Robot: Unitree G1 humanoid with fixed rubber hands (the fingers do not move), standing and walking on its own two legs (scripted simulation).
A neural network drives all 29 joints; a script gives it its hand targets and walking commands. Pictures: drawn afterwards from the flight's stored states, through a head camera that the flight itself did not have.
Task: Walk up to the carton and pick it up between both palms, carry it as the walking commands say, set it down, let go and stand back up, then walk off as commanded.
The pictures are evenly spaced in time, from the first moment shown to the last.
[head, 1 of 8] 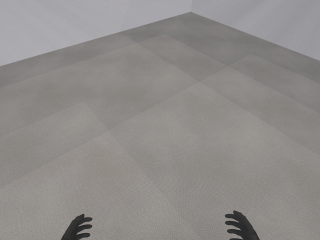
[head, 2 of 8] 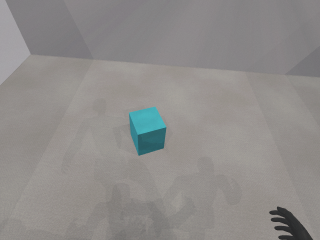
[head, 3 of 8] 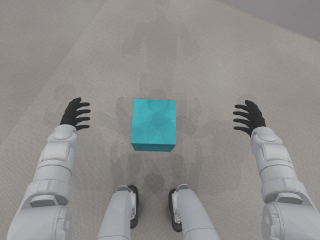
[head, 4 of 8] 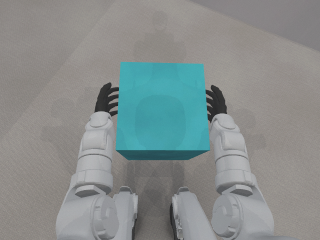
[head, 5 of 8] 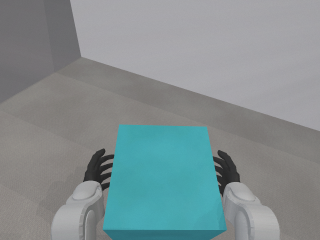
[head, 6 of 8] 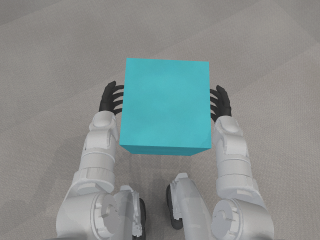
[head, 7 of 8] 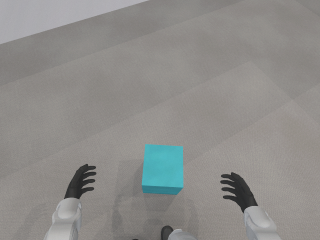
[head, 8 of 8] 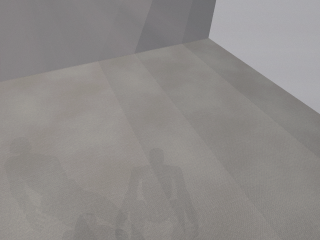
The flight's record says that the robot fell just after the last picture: no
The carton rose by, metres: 0.69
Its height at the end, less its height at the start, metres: +0.00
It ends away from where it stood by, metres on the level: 1.89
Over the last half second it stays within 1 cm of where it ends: yes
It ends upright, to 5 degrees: yes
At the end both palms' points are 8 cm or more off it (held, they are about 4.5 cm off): yes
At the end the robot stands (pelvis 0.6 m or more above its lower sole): yes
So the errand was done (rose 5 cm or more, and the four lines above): yes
